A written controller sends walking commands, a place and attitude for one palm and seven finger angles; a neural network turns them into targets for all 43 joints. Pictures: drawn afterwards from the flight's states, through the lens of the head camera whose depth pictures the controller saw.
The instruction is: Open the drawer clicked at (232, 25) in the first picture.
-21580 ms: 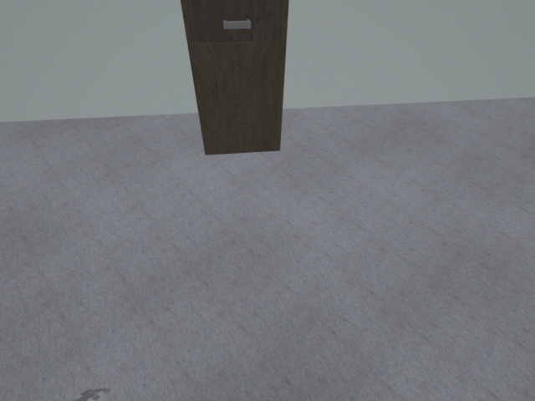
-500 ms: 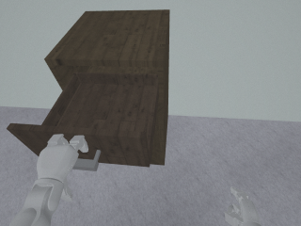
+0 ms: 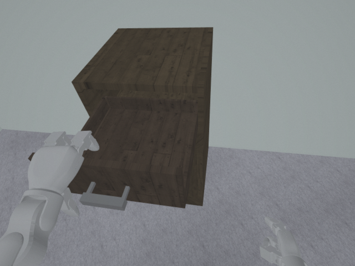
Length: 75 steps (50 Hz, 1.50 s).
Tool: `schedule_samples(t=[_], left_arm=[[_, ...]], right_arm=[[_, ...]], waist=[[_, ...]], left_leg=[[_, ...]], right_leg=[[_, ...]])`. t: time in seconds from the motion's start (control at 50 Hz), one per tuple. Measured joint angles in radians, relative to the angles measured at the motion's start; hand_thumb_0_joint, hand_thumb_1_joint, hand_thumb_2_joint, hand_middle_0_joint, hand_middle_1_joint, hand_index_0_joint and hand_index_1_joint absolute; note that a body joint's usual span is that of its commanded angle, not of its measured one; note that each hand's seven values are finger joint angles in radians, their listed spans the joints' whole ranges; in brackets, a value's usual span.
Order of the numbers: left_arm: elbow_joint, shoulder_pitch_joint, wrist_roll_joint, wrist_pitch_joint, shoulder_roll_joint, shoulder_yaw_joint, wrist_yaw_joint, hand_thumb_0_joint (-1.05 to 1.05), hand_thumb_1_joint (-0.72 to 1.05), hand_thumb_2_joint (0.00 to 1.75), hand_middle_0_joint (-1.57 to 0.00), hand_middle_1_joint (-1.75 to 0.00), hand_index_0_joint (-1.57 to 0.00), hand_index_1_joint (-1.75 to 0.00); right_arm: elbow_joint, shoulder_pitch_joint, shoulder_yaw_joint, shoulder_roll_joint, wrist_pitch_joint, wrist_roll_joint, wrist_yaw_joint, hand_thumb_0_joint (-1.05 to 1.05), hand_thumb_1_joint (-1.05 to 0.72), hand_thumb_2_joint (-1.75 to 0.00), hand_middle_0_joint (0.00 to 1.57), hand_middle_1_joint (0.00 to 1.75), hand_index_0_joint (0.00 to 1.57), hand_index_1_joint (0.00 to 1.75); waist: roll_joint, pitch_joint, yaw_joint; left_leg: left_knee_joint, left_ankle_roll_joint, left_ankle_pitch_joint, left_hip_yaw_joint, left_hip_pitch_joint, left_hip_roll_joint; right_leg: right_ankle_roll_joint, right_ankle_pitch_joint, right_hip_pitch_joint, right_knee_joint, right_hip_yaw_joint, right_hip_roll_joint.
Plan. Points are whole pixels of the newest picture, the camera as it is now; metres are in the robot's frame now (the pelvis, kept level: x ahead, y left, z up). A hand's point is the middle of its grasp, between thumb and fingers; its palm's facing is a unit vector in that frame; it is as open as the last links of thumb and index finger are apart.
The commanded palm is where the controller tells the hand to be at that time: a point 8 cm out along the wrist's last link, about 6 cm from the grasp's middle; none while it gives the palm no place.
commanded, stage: lift the hand off the handle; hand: left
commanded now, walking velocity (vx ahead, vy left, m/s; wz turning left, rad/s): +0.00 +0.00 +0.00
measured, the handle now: (106, 194) +0.27 +0.25 -0.03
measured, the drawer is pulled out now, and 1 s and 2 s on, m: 0.30 0.30 0.30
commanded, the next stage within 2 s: draw the hand back to the body in 0.20 s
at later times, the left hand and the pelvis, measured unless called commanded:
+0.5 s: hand (66, 179) +0.23 +0.27 +0.12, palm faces +0.10 -0.06 -0.99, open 13.9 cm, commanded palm +0.20 +0.26 +0.17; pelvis +0.00 +0.01 +0.00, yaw +0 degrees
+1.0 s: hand (69, 187) +0.21 +0.24 +0.13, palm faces +0.24 -0.64 -0.73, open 13.8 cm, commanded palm +0.17 +0.27 +0.17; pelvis +0.00 +0.00 +0.00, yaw +0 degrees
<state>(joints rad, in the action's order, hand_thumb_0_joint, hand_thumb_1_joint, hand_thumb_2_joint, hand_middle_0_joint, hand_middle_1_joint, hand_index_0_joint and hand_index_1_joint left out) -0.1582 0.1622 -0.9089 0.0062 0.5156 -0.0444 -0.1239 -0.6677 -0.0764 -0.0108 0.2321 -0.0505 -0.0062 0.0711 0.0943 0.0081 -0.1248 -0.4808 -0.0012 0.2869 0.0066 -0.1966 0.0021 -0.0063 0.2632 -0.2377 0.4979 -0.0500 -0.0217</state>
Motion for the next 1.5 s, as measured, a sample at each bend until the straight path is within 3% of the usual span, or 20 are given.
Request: schedule_samples(t=[0.12,0.22,0.36,0.48,0.6,0.7,0.82,0.92,0.96,1.0,1.04,1.08,1.14,1.22,1.5], left_arm=[[-0.01,-0.023,0.038,-0.086,0.024,-0.008,0.114,0.0,-0.49,0.3,-0.33,-1.2,-0.33,-1.21],[-0.081,0.041,0.067,-0.053,0.023,-0.009,0.165,0.0,-0.49,0.3,-0.32,-1.2,-0.32,-1.21],[-0.111,0.082,0.047,0.02,0.015,-0.017,0.115,0.0,-0.49,0.3,-0.32,-1.2,-0.32,-1.2],[-0.119,0.085,0.039,-0.003,0.011,-0.039,0.065,0.0,-0.49,0.3,-0.32,-1.2,-0.32,-1.2],[-0.099,0.069,0.044,-0.051,0.009,-0.019,0.096,0.0,-0.49,0.3,-0.32,-1.2,-0.31,-1.2],[-0.114,0.087,0.052,-0.039,0.02,-0.013,0.124,0.0,-0.49,0.3,-0.32,-1.2,-0.31,-1.2],[-0.167,0.152,0.068,-0.012,0.038,-0.053,0.106,0.0,-0.49,0.3,-0.32,-1.2,-0.32,-1.2],[-0.186,0.181,0.073,-0.026,0.036,-0.075,0.095,0.0,-0.49,0.3,-0.32,-1.2,-0.31,-1.2],[-0.195,0.192,0.401,0.005,-0.026,-0.116,0.085,-0.01,-0.49,0.3,-0.32,-1.19,-0.32,-1.2],[-0.203,0.221,0.635,0.033,-0.107,-0.151,0.063,-0.01,-0.47,0.31,-0.32,-1.18,-0.31,-1.19],[-0.222,0.245,0.775,0.049,-0.163,-0.166,0.048,-0.01,-0.45,0.32,-0.32,-1.17,-0.31,-1.17],[-0.24,0.254,0.849,0.066,-0.192,-0.172,0.032,-0.01,-0.41,0.33,-0.32,-1.14,-0.31,-1.15],[-0.261,0.253,0.901,0.083,-0.208,-0.185,0.013,-0.01,-0.34,0.36,-0.31,-1.1,-0.3,-1.1],[-0.273,0.247,0.929,0.1,-0.201,-0.219,0.006,-0.01,-0.22,0.41,-0.3,-1.02,-0.29,-1.03],[-0.3,0.35,0.949,0.098,-0.197,-0.236,0.032,0.0,0.25,0.62,-0.26,-0.71,-0.25,-0.72]], right_arm=[[0.02,0.004,-0.011,0.018,-0.027,0.009,-0.011,0.01,-0.91,-0.9,0.2,0.3,0.2,0.3],[0.035,-0.006,-0.011,0.029,-0.028,0.003,-0.017,0.01,-0.91,-0.9,0.2,0.3,0.2,0.3],[0.031,-0.017,-0.004,0.031,-0.023,-0.003,-0.025,0.01,-0.91,-0.9,0.2,0.3,0.2,0.3],[0.015,-0.018,0.001,0.021,-0.022,-0.001,-0.035,0.01,-0.91,-0.9,0.2,0.3,0.2,0.29],[0.015,-0.004,-0.014,0.012,-0.03,0.005,-0.031,0.01,-0.91,-0.9,0.2,0.3,0.2,0.3],[0.028,0.003,-0.025,0.008,-0.028,0.004,-0.027,0.01,-0.91,-0.9,0.2,0.3,0.2,0.3],[0.039,0.0,-0.024,0.014,-0.025,0.003,-0.027,0.01,-0.91,-0.9,0.2,0.3,0.2,0.3],[0.04,-0.003,-0.015,0.03,-0.027,0.005,-0.03,0.01,-0.91,-0.9,0.2,0.3,0.2,0.3],[0.048,-0.007,-0.01,0.028,0.013,0.008,-0.019,0.01,-0.91,-0.9,0.2,0.3,0.2,0.3],[0.058,-0.017,-0.017,0.012,0.065,0.008,-0.005,0.01,-0.91,-0.9,0.2,0.3,0.2,0.3],[0.063,-0.039,-0.028,-0.009,0.107,0.004,0.011,0.01,-0.91,-0.9,0.2,0.3,0.2,0.3],[0.057,-0.066,-0.038,-0.026,0.143,-0.004,0.023,0.01,-0.91,-0.9,0.2,0.3,0.2,0.3],[0.043,-0.098,-0.046,-0.038,0.18,-0.012,0.027,0.01,-0.91,-0.9,0.2,0.3,0.2,0.3],[0.025,-0.113,-0.042,-0.035,0.201,-0.016,0.02,0.01,-0.9,-0.9,0.2,0.3,0.2,0.3],[0.01,-0.107,0.0,-0.013,0.195,-0.013,0.01,0.01,-0.9,-0.9,0.2,0.3,0.2,0.3]], waist=[[0.006,-0.015,0.011],[0.008,-0.014,0.02],[-0.006,-0.029,0.007],[0.0,-0.023,-0.003],[0.01,-0.022,0.003],[0.009,-0.023,0.008],[0.002,-0.021,0.007],[0.002,-0.024,-0.001],[0.009,-0.051,0.009],[0.001,-0.07,0.026],[-0.02,-0.075,0.038],[-0.043,-0.07,0.042],[-0.06,-0.063,0.046],[-0.057,-0.062,0.054],[-0.027,-0.051,0.059]], left_leg=[[0.039,0.003,-0.016,0.001,0.037,-0.003],[0.05,0.005,-0.016,0.006,0.052,-0.001],[0.038,0.004,-0.013,0.006,0.039,0.002],[0.034,0.005,-0.016,0.001,0.026,0.0],[0.044,0.007,-0.024,-0.001,0.033,-0.005],[0.049,0.006,-0.026,0.002,0.042,-0.003],[0.043,0.003,-0.02,0.004,0.045,0.003],[0.037,0.002,-0.019,0.0,0.042,0.004],[0.036,0.003,-0.017,-0.004,0.061,0.007],[0.04,0.002,-0.014,-0.002,0.082,0.01],[0.052,-0.002,-0.015,-0.002,0.103,0.013],[0.063,-0.007,-0.015,-0.004,0.121,0.018],[0.074,-0.013,-0.012,-0.007,0.144,0.024],[0.084,-0.017,-0.011,-0.007,0.159,0.029],[0.099,-0.017,-0.017,0.002,0.15,0.033]], right_leg=[[0.003,-0.014,0.035,-0.036,0.001,-0.002],[0.006,-0.021,0.053,-0.055,0.005,0.001],[0.005,-0.023,0.044,-0.053,0.005,0.004],[0.005,-0.026,0.035,-0.053,0.001,0.002],[0.007,-0.029,0.039,-0.055,-0.001,-0.004],[0.007,-0.032,0.046,-0.059,0.002,-0.001],[0.004,-0.031,0.051,-0.06,0.004,0.005],[0.003,-0.031,0.052,-0.059,0.0,0.006],[0.003,-0.034,0.078,-0.068,-0.005,0.009],[0.001,-0.032,0.096,-0.071,-0.002,0.012],[-0.001,-0.031,0.114,-0.079,-0.002,0.015],[-0.005,-0.029,0.132,-0.088,-0.004,0.02],[-0.01,-0.028,0.159,-0.105,-0.008,0.027],[-0.013,-0.03,0.175,-0.119,-0.008,0.032],[-0.013,-0.037,0.162,-0.132,0.0,0.037]])
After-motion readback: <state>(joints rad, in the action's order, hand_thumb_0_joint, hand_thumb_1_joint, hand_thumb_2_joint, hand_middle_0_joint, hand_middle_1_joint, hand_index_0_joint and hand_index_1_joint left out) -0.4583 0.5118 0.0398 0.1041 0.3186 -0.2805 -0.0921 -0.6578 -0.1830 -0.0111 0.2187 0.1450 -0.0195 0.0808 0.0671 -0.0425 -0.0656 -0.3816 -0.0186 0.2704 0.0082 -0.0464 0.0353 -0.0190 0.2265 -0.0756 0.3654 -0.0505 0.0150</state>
